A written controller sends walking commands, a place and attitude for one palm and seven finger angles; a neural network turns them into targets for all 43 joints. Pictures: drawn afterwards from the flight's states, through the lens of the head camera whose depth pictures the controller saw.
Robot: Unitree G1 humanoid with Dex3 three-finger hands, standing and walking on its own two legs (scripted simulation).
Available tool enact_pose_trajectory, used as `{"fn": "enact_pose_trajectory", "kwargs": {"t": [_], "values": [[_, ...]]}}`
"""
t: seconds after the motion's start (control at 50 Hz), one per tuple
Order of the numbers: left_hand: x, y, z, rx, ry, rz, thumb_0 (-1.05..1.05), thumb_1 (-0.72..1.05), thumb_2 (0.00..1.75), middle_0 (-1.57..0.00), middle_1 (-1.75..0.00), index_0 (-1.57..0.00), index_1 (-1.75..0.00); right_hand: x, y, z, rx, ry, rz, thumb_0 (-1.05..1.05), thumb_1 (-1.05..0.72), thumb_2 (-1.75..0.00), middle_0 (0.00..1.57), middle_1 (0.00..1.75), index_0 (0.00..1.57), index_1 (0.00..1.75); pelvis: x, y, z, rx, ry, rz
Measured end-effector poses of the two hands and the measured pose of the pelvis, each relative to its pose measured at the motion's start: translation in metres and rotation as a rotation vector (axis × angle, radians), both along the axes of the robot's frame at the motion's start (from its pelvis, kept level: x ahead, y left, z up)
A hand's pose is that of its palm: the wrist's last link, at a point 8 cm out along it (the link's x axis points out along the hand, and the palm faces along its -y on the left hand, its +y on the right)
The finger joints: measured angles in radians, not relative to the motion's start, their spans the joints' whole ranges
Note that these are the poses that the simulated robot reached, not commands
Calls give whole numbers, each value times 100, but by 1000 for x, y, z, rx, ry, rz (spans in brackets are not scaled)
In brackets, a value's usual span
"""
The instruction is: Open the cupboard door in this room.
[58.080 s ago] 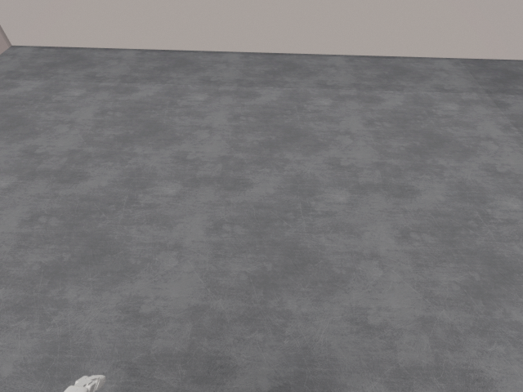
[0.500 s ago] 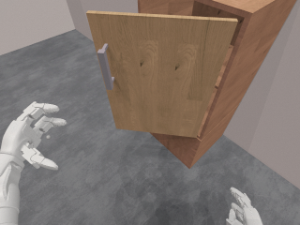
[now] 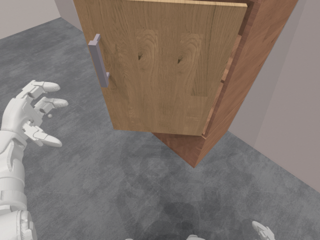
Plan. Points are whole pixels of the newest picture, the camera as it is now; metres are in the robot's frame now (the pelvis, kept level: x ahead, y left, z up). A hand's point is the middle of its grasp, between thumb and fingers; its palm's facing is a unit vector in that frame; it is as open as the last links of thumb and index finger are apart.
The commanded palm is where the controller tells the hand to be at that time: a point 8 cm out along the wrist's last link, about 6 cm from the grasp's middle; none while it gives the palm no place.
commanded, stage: move the hooked fingers beside the handle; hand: left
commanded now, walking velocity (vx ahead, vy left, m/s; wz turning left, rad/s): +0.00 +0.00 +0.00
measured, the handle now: (101, 62) +0.59 +0.20 +0.09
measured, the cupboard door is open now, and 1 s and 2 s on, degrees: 39 39 39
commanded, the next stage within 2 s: slide the fingers in behind the handle in 1.86 s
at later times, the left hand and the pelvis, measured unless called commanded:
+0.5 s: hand (59, 93) +0.45 +0.27 +0.11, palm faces -0.07 -1.00 +0.02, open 14.0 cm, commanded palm +0.43 +0.33 +0.10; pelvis +0.00 +0.01 -0.01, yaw -1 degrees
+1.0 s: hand (71, 72) +0.53 +0.27 +0.11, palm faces -0.07 -1.00 +0.00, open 14.0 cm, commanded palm +0.52 +0.32 +0.09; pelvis +0.01 +0.02 -0.02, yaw -2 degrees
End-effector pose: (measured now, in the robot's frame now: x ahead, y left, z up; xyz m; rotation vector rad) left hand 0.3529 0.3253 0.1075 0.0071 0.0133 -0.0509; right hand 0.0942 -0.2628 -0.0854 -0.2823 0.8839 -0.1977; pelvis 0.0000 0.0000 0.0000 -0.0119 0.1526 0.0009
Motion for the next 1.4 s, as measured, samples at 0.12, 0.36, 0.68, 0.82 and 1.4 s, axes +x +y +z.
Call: {"fn": "enact_pose_trajectory", "kwargs": {"t": [0.12,0.36,0.68,0.82,1.4], "values": [[18,-1,-2,-7,2,-8,-1,-50,30,-30,-120,-30,-120,-17,0,-4,-6,68,-26,1,-90,-90,21,30,20,30,0,3,-1,-2,21,-3],[55,1,-3,-13,6,-14,-1,-50,30,-30,-120,-30,-120,-34,3,-9,-14,153,-55,1,-90,-90,21,30,20,30,0,8,-6,-9,64,-8],[101,7,-4,-10,9,-31,-1,-50,30,-30,-120,-30,-120,-73,4,-17,-39,334,-114,1,-90,-90,21,30,20,30,2,14,-13,-24,133,-9],[128,-2,-3,-12,16,-38,-1,-50,30,-30,-120,-30,-120,-92,8,-18,-39,402,-149,1,-90,-90,21,29,20,30,4,16,-16,-30,164,-12],[180,1,-13,-5,27,-6,-1,-50,30,-30,-120,-30,-120,-122,20,-13,-11,570,-238,1,-90,-90,21,30,20,30,22,18,-20,-46,244,-38]]}}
